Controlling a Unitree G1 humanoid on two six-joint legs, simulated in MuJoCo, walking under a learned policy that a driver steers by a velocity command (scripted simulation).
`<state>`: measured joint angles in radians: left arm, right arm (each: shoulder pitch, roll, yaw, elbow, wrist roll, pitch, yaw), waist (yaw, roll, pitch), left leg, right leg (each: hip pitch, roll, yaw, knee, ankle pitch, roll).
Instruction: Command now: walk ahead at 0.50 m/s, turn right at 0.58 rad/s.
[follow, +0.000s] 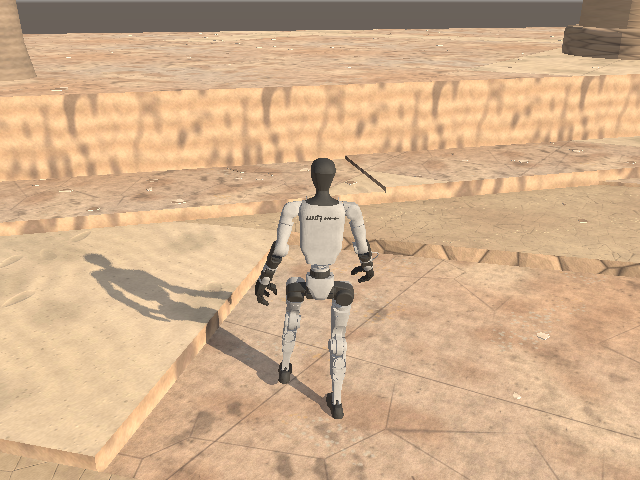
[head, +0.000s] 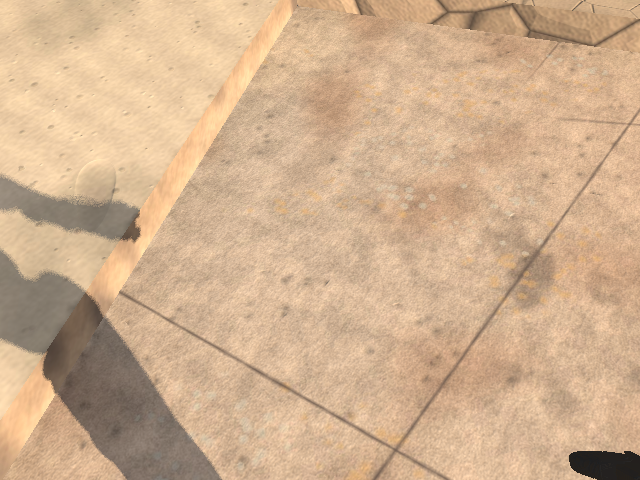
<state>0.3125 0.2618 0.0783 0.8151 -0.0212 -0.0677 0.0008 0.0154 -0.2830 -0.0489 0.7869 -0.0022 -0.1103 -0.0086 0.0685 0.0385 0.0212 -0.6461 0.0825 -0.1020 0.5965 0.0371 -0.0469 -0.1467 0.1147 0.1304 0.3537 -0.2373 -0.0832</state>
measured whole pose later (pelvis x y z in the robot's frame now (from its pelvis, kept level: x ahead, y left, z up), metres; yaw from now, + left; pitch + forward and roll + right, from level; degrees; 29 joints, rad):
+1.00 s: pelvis +0.51 -0.11 +0.00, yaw -23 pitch +2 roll -1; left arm 0.35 0.26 0.06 0.77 -0.01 -0.08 -0.01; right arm 0.11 -0.29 -0.05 0.79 0.01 -0.08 0.02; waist 0.05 0.05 0.01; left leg -0.70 0.13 -0.03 0.73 0.04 -0.03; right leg -0.06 0.07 -0.02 0.24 -0.22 -0.06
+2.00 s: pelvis +1.01 -0.34 +0.00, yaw -21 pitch +1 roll -1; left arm 0.32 0.25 0.05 0.85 0.01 -0.09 -0.02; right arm 0.18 -0.30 -0.06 0.81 0.02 -0.06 0.00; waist 0.04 0.05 0.01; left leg -0.69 0.12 -0.06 0.95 -0.12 0.00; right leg -0.12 0.06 -0.08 0.26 -0.17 -0.07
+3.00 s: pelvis +1.56 -0.43 +0.00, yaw +12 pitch +1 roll +0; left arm 0.33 0.27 0.04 0.81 0.02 -0.08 0.00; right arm 0.20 -0.32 -0.07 0.75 -0.04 0.01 0.06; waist 0.04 0.06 0.03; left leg -0.57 0.02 -0.04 1.04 -0.23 0.03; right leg -0.11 0.00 -0.14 0.31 -0.22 -0.04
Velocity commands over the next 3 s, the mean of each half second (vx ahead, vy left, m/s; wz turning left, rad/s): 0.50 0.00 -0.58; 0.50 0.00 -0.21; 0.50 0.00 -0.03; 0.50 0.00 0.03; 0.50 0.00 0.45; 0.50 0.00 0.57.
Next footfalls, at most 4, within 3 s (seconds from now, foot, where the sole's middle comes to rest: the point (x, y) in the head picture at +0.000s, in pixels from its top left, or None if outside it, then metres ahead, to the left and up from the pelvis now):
0.12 left None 0.26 0.15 -0.78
0.64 right None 0.46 -0.19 -0.78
1.16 left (408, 326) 0.83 -0.09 -0.78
1.72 right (542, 273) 1.00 -0.42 -0.78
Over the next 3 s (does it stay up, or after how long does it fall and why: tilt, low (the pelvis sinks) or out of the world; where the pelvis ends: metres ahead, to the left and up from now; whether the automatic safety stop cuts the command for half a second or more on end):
stays up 1.56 -0.43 0.00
